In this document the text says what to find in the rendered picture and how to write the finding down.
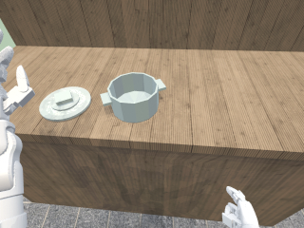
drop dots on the robot right hand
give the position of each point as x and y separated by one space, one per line
240 215

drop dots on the knob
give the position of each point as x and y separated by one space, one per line
63 97

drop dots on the lid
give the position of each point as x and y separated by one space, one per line
58 113

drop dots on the table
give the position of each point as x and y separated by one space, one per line
232 113

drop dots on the robot left hand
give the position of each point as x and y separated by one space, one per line
20 94

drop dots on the left robot forearm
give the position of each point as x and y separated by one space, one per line
12 213

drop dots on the pot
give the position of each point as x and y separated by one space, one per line
134 96

